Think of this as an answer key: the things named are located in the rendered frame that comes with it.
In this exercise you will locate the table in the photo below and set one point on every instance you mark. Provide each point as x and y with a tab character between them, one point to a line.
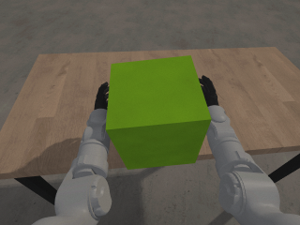
258	88

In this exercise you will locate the left robot upper arm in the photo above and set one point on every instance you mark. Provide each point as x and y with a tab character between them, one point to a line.
80	201

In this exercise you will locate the right robot hand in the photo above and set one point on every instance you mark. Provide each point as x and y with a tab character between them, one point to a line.
209	91

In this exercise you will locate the left robot hand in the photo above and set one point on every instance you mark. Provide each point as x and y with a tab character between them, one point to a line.
101	98

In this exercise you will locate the carton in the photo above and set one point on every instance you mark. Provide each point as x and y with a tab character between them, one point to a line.
157	114

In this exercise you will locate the left robot forearm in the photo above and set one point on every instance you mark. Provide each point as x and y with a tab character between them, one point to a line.
93	150

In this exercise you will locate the right robot forearm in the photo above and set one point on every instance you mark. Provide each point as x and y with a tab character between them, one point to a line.
225	146

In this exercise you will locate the right robot upper arm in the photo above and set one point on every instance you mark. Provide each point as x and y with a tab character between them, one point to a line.
252	198

